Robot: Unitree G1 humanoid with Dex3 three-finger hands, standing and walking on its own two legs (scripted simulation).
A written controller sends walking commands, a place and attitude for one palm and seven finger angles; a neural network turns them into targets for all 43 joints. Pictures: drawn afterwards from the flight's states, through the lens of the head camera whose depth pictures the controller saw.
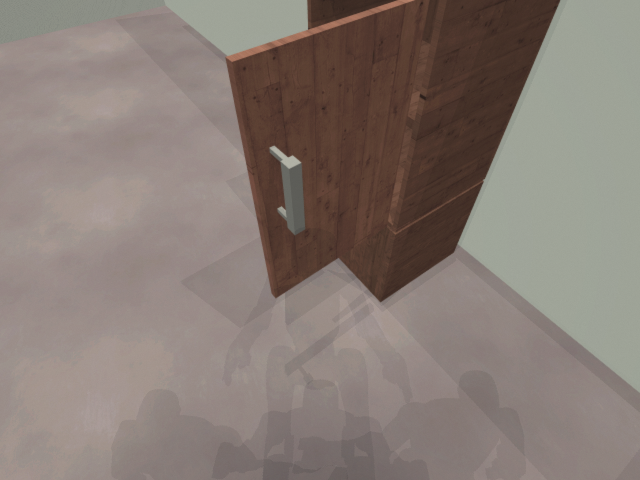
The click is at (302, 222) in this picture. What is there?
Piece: cupboard door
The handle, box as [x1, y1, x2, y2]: [269, 146, 304, 234]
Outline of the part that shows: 272,146 269,148 270,152 281,162 286,208 285,210 281,206 277,209 278,212 287,221 288,228 295,234 304,229 301,163 292,155 287,157 276,147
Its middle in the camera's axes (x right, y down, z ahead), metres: -0.06 -0.08 +0.68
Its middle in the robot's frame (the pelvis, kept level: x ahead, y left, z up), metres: +0.57 +0.10 +0.00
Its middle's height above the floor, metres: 0.79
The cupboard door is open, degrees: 92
